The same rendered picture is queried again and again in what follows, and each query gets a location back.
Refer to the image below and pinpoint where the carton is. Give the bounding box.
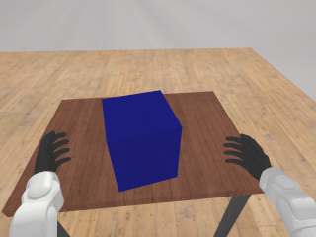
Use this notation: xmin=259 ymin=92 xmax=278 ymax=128
xmin=102 ymin=90 xmax=182 ymax=192

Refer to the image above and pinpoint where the robot left hand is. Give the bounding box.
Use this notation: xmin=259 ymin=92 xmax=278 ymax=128
xmin=34 ymin=130 xmax=71 ymax=175

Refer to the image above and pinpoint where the robot right hand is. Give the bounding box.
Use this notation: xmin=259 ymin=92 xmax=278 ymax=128
xmin=223 ymin=133 xmax=272 ymax=180

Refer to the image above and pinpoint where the robot left forearm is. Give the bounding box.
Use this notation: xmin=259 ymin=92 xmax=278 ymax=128
xmin=9 ymin=171 xmax=64 ymax=237

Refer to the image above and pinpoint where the robot right forearm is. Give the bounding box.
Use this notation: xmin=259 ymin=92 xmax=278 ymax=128
xmin=259 ymin=167 xmax=316 ymax=237

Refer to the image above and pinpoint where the table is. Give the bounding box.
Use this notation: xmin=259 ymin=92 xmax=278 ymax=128
xmin=1 ymin=91 xmax=264 ymax=237

